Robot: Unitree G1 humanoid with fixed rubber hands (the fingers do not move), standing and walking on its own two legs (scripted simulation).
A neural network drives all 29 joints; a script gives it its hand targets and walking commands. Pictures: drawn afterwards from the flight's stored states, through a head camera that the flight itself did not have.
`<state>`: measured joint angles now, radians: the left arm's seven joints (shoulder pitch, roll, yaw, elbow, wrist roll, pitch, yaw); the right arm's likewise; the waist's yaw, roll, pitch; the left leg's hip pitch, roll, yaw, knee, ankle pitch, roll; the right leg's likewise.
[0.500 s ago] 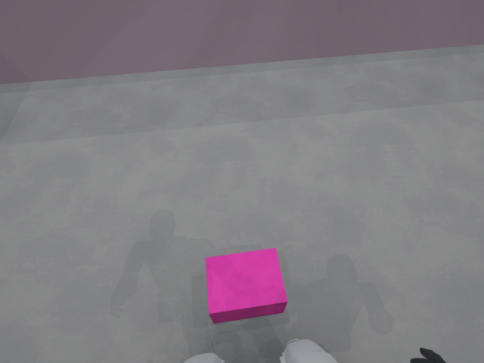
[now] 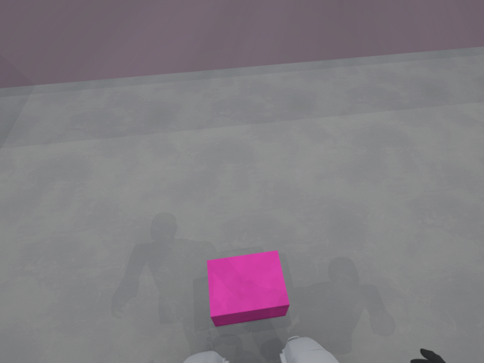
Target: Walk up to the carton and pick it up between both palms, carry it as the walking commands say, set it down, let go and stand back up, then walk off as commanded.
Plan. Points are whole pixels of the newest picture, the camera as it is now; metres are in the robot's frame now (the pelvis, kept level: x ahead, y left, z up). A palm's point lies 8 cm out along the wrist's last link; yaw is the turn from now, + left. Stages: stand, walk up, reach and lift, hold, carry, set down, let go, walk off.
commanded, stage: walk up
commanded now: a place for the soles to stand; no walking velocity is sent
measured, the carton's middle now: (246, 288) +0.43 +0.00 -0.66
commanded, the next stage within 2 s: none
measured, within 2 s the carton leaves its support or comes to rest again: neither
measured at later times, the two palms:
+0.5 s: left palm out of the picture +0.06 +0.33 -0.10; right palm out of the picture +0.07 -0.30 -0.11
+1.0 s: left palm out of the picture +0.07 +0.33 -0.10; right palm out of the picture +0.07 -0.30 -0.10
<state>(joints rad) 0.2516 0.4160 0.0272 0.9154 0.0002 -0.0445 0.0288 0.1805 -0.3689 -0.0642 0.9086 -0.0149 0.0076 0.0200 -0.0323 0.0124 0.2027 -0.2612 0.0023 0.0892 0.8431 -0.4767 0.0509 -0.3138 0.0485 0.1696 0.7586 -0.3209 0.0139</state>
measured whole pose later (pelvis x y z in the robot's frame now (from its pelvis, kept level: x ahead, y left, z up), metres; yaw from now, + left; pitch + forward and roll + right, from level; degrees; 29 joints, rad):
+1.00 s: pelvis +0.01 +0.01 +0.00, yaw +0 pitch -6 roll -1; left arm 0.25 0.41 0.01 0.91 0.00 -0.04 0.03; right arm 0.19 -0.37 -0.06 0.91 -0.01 0.00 0.02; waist -0.04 0.01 0.20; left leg -0.24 -0.01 0.08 0.77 -0.43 0.07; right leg -0.33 0.04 0.17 0.93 -0.52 -0.02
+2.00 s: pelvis +0.01 +0.01 +0.00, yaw +0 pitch -6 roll +0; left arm 0.25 0.42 0.02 0.92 0.00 -0.04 0.03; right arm 0.19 -0.37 -0.06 0.91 -0.01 0.00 0.02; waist -0.03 0.00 0.19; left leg -0.26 -0.01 0.08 0.82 -0.52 0.05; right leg -0.31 0.04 0.17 0.76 -0.35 0.02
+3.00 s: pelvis +0.02 +0.01 +0.00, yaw +0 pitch -6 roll +0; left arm 0.25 0.42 0.02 0.92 0.00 -0.04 0.03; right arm 0.20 -0.37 -0.06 0.91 -0.01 0.00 0.02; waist -0.03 -0.01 0.19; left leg -0.24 -0.02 0.08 0.75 -0.41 0.07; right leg -0.31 0.04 0.17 0.82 -0.49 -0.03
